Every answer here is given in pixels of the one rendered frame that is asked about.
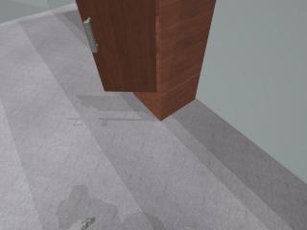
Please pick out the cupboard door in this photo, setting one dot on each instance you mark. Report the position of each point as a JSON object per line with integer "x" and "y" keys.
{"x": 126, "y": 36}

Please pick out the handle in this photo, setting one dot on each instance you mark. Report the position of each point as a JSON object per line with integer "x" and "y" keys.
{"x": 90, "y": 35}

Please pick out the left robot hand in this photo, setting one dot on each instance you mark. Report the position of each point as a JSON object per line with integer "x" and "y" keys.
{"x": 83, "y": 223}

